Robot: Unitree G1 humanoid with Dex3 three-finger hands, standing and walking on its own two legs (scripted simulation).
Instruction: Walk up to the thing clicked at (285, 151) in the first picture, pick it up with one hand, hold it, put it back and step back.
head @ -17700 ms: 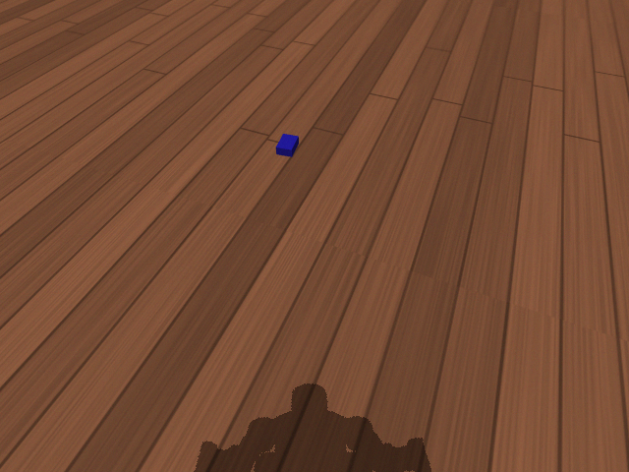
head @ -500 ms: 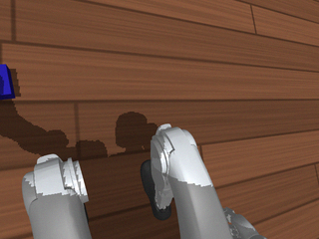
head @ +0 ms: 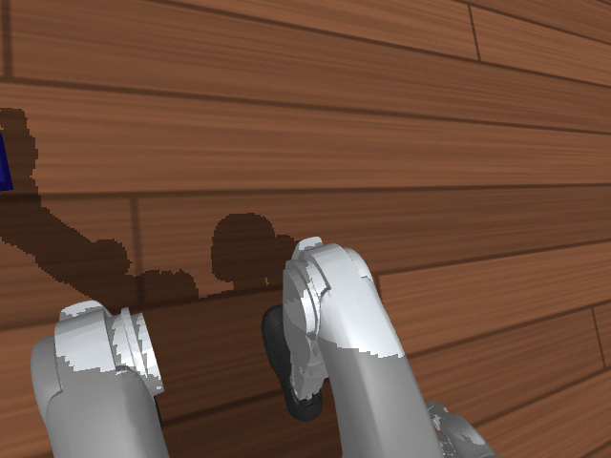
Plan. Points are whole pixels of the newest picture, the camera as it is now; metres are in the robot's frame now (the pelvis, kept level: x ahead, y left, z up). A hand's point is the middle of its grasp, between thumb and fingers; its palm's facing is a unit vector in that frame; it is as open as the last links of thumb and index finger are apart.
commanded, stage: approach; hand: left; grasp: from above
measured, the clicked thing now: out of the picture +0.52 +0.32 -0.30
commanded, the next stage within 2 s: close in in 0.40 s
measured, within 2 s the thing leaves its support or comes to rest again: neither
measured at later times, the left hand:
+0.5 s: hand out of the picture +0.48 +0.33 -0.18, palm faces -0.50 -0.08 -0.86, open 13.8 cm
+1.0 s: hand out of the picture +0.49 +0.31 -0.22, palm faces -0.49 -0.07 -0.87, open 13.8 cm
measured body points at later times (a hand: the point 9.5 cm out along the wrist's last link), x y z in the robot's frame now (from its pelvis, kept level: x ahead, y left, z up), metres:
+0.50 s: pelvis -0.01 +0.00 +0.00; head +0.26 +0.10 +0.35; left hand +0.50 +0.33 -0.13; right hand +0.04 -0.27 -0.07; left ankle +0.07 +0.12 -0.29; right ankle +0.12 -0.14 -0.29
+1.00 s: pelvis +0.00 +0.00 +0.00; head +0.28 +0.11 +0.33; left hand +0.51 +0.31 -0.17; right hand +0.03 -0.26 -0.06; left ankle +0.07 +0.12 -0.29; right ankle +0.12 -0.14 -0.29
